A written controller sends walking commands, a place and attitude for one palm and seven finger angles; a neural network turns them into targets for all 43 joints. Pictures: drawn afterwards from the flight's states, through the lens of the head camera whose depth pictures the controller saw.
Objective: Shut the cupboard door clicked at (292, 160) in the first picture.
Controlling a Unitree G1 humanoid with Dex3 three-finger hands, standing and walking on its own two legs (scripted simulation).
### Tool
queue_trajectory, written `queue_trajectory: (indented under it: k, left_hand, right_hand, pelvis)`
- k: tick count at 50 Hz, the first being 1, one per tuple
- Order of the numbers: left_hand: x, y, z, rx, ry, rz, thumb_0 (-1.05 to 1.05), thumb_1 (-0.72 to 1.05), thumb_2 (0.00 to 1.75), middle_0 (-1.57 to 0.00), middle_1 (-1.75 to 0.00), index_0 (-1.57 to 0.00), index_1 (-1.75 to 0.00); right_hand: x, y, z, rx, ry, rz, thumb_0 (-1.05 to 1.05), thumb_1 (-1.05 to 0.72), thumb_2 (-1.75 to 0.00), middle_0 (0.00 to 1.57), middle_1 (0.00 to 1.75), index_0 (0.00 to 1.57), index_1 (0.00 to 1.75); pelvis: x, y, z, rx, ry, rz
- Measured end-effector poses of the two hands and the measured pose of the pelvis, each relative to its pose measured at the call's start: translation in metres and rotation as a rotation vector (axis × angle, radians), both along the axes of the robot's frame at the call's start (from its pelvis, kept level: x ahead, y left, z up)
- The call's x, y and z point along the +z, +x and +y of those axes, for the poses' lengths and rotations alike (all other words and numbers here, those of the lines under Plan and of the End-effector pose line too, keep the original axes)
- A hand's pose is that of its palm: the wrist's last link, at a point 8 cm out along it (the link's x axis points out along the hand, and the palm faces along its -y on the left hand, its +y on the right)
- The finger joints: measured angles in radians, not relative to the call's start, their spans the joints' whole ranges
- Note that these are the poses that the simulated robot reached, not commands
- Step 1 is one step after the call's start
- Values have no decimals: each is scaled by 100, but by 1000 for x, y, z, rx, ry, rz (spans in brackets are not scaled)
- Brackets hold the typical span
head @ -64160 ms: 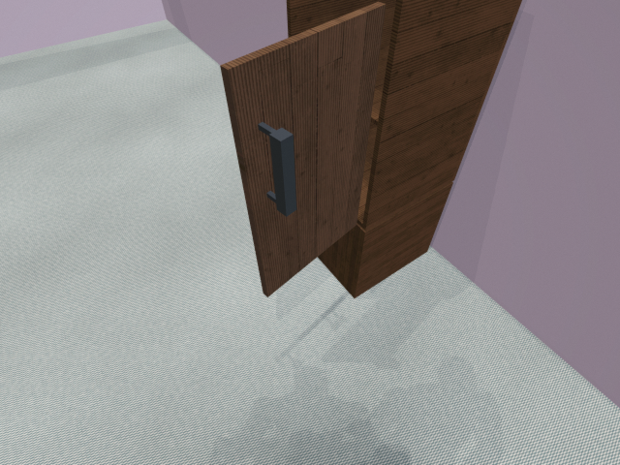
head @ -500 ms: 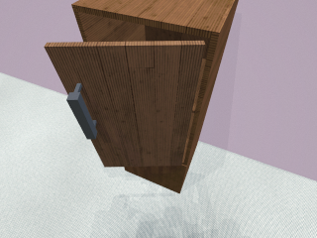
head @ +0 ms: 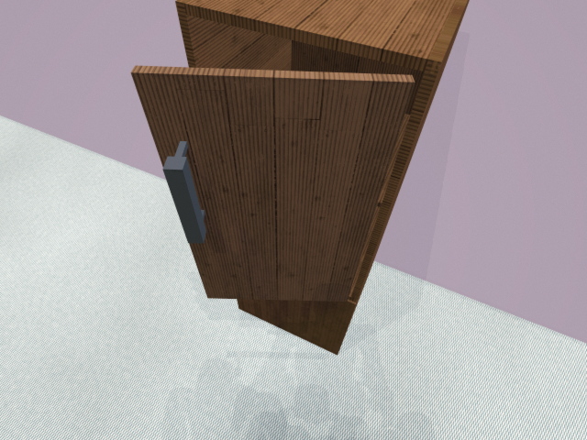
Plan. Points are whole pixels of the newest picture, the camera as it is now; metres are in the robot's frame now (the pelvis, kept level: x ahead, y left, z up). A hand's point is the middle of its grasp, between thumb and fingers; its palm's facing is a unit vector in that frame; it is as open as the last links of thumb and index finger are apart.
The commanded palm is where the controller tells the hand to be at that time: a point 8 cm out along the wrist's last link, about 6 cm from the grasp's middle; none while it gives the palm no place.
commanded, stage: come to a stop and stand still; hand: left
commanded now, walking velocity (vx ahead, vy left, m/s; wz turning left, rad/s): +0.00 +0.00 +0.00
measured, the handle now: (190, 194) +0.45 +0.20 +0.06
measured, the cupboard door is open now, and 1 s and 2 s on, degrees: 25 25 25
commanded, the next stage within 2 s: look again from close up in 0.06 s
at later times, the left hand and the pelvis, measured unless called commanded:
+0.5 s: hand out of the picture +0.04 +0.16 -0.17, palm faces -0.01 -0.98 -0.22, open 7.3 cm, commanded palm none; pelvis +0.02 -0.02 +0.00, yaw +0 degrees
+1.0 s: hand (178, 365) +0.21 +0.17 +0.00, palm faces +0.23 -0.97 -0.06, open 7.1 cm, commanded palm +0.12 +0.21 -0.05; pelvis -0.01 -0.03 -0.03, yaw +3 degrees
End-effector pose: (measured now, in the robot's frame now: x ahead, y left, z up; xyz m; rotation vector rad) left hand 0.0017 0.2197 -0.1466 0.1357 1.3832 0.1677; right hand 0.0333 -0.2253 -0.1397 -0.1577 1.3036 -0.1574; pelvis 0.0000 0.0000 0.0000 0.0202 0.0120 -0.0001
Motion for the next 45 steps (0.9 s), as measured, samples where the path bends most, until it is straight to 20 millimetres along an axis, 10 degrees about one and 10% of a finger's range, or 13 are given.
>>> queue_trajectory:
  k: [9, 27, 40, 45]
  left_hand:
    - [8, -18, -5, -23, 24, 30, 0, 91, 90, -20, -30, -20, -30]
    - [7, 42, -12, -71, 22, -82, 0, 92, 90, -20, -30, -20, -30]
    - [6, 38, -15, -68, 16, -53, 0, 91, 90, -20, -30, -20, -30]
    - [86, 118, -2, 45, 85, -669, 1, 91, 90, -21, -31, -21, -31]
  right_hand:
    - [-12, -8, -4, 24, 40, 16, 1, -93, -90, 20, 30, 20, 29]
    - [1, 13, -22, 27, 6, -2, 1, -91, -90, 20, 30, 20, 29]
    - [3, 15, -25, 18, -3, 13, 1, -91, -90, 20, 30, 20, 29]
    - [16, 40, -34, 17, -52, -319, 1, -91, -90, 20, 30, 20, 30]
  pelvis:
    - [-3, 2, -2, 11, -17, 1]
    - [2, 19, -20, -7, -10, -23]
    - [4, 23, -22, -13, -17, -22]
    - [-6, 13, -23, 25, 3, -9]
